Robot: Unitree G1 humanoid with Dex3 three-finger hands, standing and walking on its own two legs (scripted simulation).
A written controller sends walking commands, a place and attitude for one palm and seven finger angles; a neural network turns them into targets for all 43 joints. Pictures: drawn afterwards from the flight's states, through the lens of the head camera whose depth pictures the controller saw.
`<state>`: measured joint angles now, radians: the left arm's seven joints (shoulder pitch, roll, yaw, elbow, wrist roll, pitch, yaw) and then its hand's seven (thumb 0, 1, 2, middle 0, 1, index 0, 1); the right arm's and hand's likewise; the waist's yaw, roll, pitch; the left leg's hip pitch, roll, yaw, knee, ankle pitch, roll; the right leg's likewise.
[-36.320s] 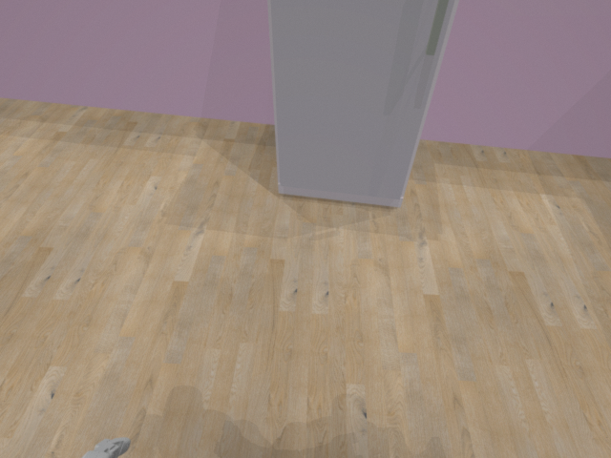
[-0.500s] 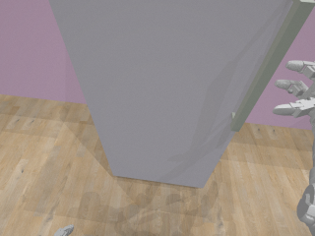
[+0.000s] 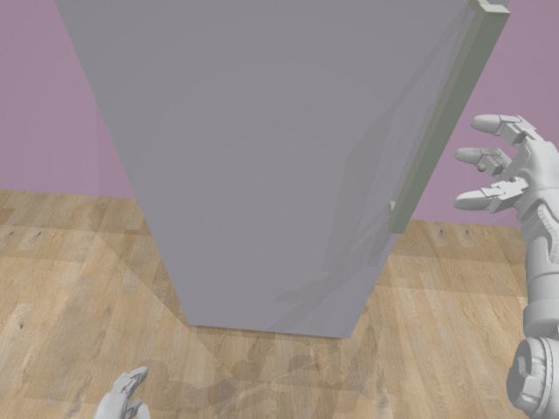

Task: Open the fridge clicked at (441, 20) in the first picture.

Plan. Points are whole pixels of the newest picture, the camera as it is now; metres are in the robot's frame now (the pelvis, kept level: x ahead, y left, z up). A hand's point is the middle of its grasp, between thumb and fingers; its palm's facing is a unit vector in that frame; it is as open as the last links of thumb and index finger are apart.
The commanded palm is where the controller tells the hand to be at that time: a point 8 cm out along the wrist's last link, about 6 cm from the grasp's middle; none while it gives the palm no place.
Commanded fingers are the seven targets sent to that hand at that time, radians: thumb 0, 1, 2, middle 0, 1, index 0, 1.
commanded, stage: move the hooked fingers beside the handle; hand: right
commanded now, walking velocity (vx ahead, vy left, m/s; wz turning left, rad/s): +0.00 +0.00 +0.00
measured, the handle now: (427, 139) +0.49 -0.17 +0.18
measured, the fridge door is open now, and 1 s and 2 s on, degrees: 0 0 0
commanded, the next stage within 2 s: feel for the door with the fingertips in 0.20 s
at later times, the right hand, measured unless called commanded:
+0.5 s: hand (475, 170) +0.42 -0.22 +0.18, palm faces +0.01 +1.00 +0.00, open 14.0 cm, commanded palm +0.39 -0.26 +0.18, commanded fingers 0.00 0.50 -0.30 0.30 1.20 0.30 1.20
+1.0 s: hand (467, 163) +0.42 -0.21 +0.19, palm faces +0.04 +1.00 +0.00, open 14.0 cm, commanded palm +0.41 -0.25 +0.18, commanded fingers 0.00 0.50 -0.30 0.30 1.20 0.30 1.20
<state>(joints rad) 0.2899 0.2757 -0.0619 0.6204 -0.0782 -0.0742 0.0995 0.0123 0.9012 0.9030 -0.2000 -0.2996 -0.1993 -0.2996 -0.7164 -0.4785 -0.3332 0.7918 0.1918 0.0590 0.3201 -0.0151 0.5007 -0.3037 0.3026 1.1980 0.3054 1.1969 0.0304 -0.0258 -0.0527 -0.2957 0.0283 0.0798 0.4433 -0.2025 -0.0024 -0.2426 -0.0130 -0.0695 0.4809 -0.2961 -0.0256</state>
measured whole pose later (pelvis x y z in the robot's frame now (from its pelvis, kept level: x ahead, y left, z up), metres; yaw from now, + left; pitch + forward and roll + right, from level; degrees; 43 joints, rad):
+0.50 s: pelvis +0.00 +0.00 +0.00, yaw +0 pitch +3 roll +1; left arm 0.34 0.29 -0.05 0.65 -0.08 -0.06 0.10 0.01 0.90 0.90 -0.20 -0.30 -0.20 -0.30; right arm -0.69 -0.47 -0.33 0.74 0.21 0.06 0.32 -0.01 0.50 -0.30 0.30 1.20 0.30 1.20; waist 0.03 -0.03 -0.04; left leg -0.29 0.02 0.07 0.43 -0.19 0.00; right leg -0.24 -0.02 -0.07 0.47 -0.29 -0.02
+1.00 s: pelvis -0.01 +0.01 +0.00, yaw +0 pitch +3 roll +1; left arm 0.30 0.28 -0.06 0.65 -0.08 -0.06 0.11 0.01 0.90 0.90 -0.20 -0.30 -0.20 -0.30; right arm -0.79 -0.47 -0.30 0.87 0.18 0.06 0.27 -0.02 0.50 -0.30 0.30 1.20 0.30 1.20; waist 0.03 -0.02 -0.03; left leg -0.30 0.02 0.09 0.43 -0.18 0.01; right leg -0.24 -0.02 -0.06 0.47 -0.27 -0.01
